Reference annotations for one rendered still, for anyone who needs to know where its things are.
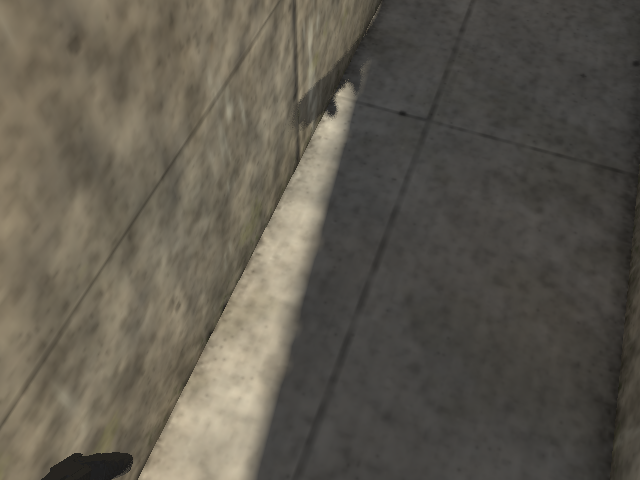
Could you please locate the left robot hand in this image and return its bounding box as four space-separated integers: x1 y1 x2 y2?
41 452 133 480

